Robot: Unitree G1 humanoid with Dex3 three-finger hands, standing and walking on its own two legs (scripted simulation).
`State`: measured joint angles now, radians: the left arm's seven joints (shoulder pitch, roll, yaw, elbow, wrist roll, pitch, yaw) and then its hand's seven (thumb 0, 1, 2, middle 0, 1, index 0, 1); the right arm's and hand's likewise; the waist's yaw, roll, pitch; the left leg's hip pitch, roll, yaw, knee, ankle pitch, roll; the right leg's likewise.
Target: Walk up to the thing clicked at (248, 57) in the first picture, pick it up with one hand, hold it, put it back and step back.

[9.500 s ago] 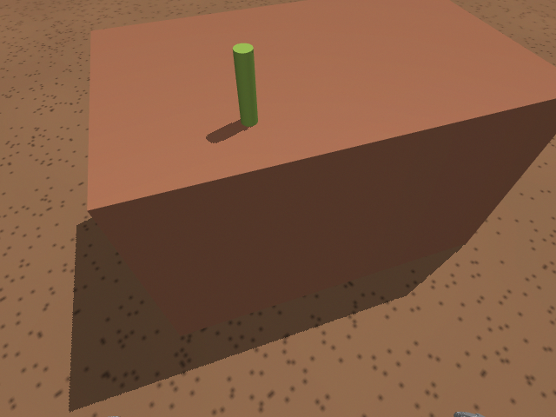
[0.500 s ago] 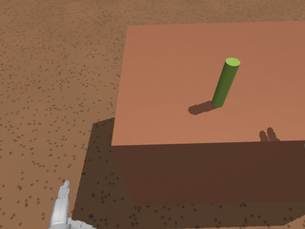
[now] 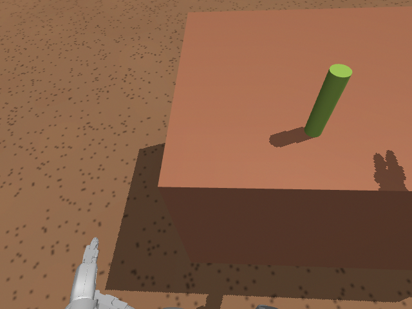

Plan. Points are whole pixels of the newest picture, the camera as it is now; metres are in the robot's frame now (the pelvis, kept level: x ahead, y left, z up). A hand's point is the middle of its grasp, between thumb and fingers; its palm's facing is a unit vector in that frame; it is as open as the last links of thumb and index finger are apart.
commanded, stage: go down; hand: right
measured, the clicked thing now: (324, 104) +0.51 -0.21 +0.07
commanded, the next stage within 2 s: approach in 1.38 s
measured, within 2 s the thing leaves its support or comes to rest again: neither
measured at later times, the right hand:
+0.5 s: hand out of the picture +0.40 -0.39 +0.16, palm faces +0.18 +0.98 +0.02, open 17.6 cm
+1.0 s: hand out of the picture +0.41 -0.40 +0.17, palm faces +0.18 +0.98 +0.02, open 17.6 cm
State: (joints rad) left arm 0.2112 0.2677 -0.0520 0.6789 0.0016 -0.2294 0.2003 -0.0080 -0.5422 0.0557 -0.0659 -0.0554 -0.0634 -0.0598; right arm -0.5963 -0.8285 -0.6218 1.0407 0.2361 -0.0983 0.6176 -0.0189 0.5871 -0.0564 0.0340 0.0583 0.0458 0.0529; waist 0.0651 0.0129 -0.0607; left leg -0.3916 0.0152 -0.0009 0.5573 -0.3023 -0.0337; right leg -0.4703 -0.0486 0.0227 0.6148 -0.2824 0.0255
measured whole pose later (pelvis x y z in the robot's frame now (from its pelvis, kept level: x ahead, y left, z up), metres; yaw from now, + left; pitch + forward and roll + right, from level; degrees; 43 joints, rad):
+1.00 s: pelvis +0.00 -0.01 -0.01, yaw +1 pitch +12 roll +3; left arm 0.25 0.27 -0.06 0.57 0.02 -0.24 0.18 -0.01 -0.53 0.05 -0.06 -0.05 -0.06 -0.06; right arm -0.80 -0.97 -0.63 1.20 0.16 -0.08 0.61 -0.02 0.58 -0.06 0.04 0.06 0.05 0.05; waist 0.11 0.01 -0.08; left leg -0.51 0.01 0.00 0.63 -0.33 -0.05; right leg -0.61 -0.06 0.03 0.74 -0.33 0.01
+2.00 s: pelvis +0.00 -0.01 -0.04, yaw +1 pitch +17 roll +3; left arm 0.27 0.24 -0.04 0.45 0.05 -0.22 0.11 -0.01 -0.53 0.04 -0.07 -0.06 -0.07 -0.06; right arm -0.77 -0.69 -0.54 1.14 0.16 -0.24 0.47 -0.02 0.52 -0.06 0.04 0.05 0.05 0.05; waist 0.16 0.02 -0.10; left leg -0.72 0.00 0.00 0.83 -0.41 -0.04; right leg -0.81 -0.06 0.03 0.91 -0.40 0.02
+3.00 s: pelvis -0.02 +0.00 -0.05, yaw +2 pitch +17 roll +2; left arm 0.37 0.23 0.00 0.12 0.03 -0.08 -0.01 -0.01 -0.56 0.07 -0.06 -0.05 -0.05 -0.06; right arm -0.87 -0.51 -0.50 1.10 0.05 -0.25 0.14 -0.02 0.51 -0.02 0.21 0.09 0.21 0.08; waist 0.18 -0.01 -0.12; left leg -0.80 -0.01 -0.02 0.95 -0.45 -0.04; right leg -0.87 -0.07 0.03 0.99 -0.43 0.03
